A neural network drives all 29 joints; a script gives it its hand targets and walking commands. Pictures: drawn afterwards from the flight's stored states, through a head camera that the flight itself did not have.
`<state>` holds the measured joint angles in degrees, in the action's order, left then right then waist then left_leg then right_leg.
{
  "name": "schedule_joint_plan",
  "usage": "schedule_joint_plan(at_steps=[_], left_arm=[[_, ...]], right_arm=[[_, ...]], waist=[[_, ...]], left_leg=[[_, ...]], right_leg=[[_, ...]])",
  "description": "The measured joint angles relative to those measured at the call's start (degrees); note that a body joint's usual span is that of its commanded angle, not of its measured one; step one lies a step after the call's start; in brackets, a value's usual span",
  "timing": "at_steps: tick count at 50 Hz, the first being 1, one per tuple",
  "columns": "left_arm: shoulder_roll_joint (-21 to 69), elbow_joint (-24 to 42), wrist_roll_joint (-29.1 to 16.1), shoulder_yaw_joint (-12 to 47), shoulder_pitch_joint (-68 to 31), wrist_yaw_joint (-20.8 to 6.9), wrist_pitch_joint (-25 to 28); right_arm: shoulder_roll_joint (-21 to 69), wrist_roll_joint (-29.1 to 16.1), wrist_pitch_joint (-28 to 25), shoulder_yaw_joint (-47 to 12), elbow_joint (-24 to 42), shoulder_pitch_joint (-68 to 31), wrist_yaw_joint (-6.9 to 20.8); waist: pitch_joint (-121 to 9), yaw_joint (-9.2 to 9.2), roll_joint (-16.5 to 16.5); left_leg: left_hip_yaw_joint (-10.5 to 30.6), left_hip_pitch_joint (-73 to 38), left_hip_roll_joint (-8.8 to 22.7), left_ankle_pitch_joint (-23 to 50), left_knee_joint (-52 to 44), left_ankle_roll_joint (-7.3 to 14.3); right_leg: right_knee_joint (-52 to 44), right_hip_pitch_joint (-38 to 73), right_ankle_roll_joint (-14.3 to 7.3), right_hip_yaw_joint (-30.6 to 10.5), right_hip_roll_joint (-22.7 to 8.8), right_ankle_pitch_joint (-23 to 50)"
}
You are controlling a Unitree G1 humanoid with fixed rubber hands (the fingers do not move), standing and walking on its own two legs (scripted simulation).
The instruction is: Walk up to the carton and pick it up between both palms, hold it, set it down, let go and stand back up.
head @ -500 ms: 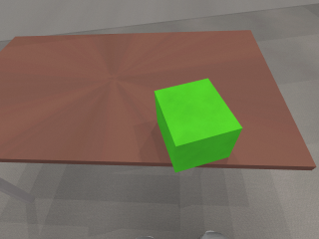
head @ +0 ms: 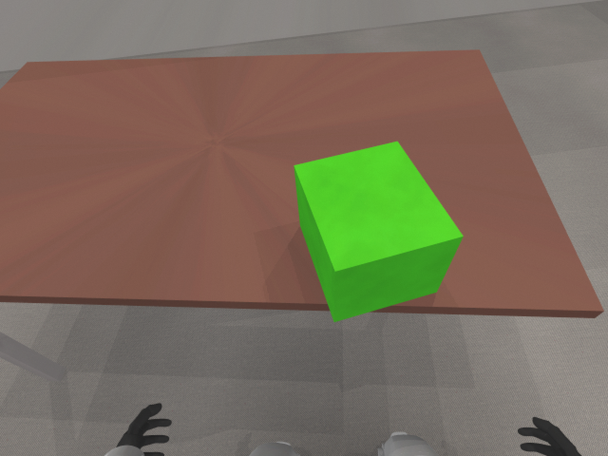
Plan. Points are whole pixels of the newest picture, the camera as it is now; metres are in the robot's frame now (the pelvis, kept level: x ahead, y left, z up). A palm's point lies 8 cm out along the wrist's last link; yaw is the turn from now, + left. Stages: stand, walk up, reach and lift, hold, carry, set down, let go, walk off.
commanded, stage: reach and lift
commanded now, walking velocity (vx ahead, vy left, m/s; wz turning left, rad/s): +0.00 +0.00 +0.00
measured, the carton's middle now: (366, 229) +0.44 -0.06 +0.01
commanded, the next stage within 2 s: none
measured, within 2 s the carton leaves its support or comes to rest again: neither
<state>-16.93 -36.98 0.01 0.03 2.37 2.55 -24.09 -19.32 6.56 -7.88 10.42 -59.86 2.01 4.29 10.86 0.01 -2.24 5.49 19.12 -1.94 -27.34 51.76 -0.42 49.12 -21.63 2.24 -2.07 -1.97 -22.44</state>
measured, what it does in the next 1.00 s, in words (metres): walks backwards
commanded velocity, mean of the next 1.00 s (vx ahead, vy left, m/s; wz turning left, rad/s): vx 0.00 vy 0.00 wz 0.00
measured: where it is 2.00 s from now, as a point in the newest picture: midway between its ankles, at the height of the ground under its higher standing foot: outside the picture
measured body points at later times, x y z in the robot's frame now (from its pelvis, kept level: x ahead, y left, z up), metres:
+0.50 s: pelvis -0.04 -0.01 +0.01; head -0.01 -0.01 +0.46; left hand +0.16 +0.22 -0.07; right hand +0.12 -0.30 -0.07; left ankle +0.01 +0.12 -0.69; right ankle +0.05 -0.16 -0.69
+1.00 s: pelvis -0.10 -0.05 +0.01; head -0.15 -0.07 +0.46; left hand +0.10 +0.17 -0.02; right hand +0.12 -0.28 -0.01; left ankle -0.05 +0.09 -0.69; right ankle +0.04 -0.16 -0.69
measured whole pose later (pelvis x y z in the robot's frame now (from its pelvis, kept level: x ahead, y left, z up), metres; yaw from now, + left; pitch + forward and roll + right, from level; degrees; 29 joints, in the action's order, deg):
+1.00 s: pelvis -0.10 -0.05 +0.01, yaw +3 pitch -10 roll +3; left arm -7.1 -27.5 0.0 0.0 4.7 7.0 -11.1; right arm -18.4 -5.1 -0.5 -1.4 -25.3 9.0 4.6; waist 4.1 0.0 0.8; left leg 2.3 14.4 -3.3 -18.8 43.7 -0.9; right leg 41.9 -21.1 -1.0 -1.5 -2.1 -14.3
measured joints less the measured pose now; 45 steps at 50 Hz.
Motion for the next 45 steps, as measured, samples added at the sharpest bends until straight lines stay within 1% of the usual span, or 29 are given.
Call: schedule_joint_plan(at_steps=[3,5,12,17,21,24,27,30,34,40,42,45], left_arm=[[1.96,4.14,0.00,-0.01,-0.59,0.01,0.01],[3.11,5.64,0.00,-0.01,-0.58,0.01,0.30],[5.11,6.13,0.01,-0.04,-0.46,1.29,2.13],[5.11,8.14,0.01,-0.03,0.72,2.34,4.51],[5.11,8.91,0.01,-0.04,1.40,2.78,6.50],[5.11,9.32,0.01,-0.04,1.92,3.04,7.86],[5.14,9.49,0.01,-0.04,2.38,3.49,9.13],[5.58,9.49,0.01,-0.04,2.68,4.11,10.01],[6.80,9.50,0.01,-0.02,2.71,4.49,11.33],[8.79,9.47,0.00,-0.03,2.66,4.52,12.95],[9.22,9.39,0.00,-0.03,2.39,4.52,12.98],[9.62,9.36,0.00,-0.02,2.27,4.52,12.99]], right_arm=[[0.00,-1.40,-0.64,-0.16,0.92,-0.15,0.15],[0.00,-2.41,-1.07,-0.29,1.71,-0.16,0.16],[0.01,-3.94,-3.78,-2.25,4.06,-0.15,0.73],[0.00,-4.69,-4.59,-3.15,5.76,0.32,1.06],[0.01,-5.23,-4.82,-4.07,8.72,1.94,1.07],[0.22,-5.64,-4.64,-4.61,12.43,4.04,1.06],[0.58,-6.09,-3.78,-5.22,16.32,6.19,1.07],[0.65,-7.23,-2.65,-6.09,19.07,7.57,1.21],[0.65,-8.35,-0.77,-6.49,22.12,8.00,1.36],[0.65,-9.86,2.01,-8.19,27.74,7.99,1.52],[0.64,-10.11,3.34,-8.69,29.73,7.94,1.52],[0.64,-10.38,5.39,-9.66,32.04,7.05,1.52]], waist=[[-0.01,0.00,0.18],[-0.05,-0.01,0.28],[-0.05,-0.01,0.48],[-0.20,-0.01,0.95],[-0.77,-0.01,1.38],[-1.32,-0.02,1.76],[-1.85,-0.02,2.20],[-2.57,-0.02,2.06],[-3.98,-0.01,0.74],[-6.26,-0.01,-1.18],[-6.63,-0.01,-1.25],[-6.74,0.00,-0.79]], left_leg=[[0.00,0.00,0.04,-0.02,0.00,0.00],[0.00,0.00,0.07,-0.02,0.00,0.00],[0.02,0.00,0.11,1.17,-1.13,-0.16],[0.03,0.00,0.18,3.57,-3.59,-0.41],[0.04,0.00,0.24,5.78,-5.80,-0.50],[0.04,-0.04,0.27,7.18,-7.02,-0.53],[-0.05,-0.12,0.36,7.93,-7.59,-0.53],[-0.97,-0.12,1.20,7.94,-7.59,-0.54],[-2.44,-0.12,2.78,7.90,-7.59,-0.54],[-2.44,-0.11,3.57,5.31,-7.60,-0.53],[-2.18,-0.10,3.64,4.17,-7.71,-0.53],[-2.06,-0.14,3.35,4.73,-8.11,-0.53]], right_leg=[[0.00,0.00,0.58,0.00,0.00,0.00],[0.00,0.00,1.00,0.00,0.00,0.00],[-1.07,-0.01,1.04,0.00,0.00,1.17],[-3.45,-0.01,0.83,-0.03,0.00,3.53],[-5.61,-0.01,0.65,-0.05,0.00,5.74],[-6.76,0.00,0.57,-0.07,0.00,7.15],[-7.19,0.01,0.51,-0.08,0.00,8.13],[-7.18,0.01,0.45,-0.07,0.08,8.76],[-7.18,0.01,0.25,-0.07,0.50,9.44],[-7.18,0.24,-0.04,-0.07,1.25,9.85],[-7.18,0.51,-0.59,0.03,1.43,9.84],[-7.19,0.60,-2.25,0.41,1.27,9.50]])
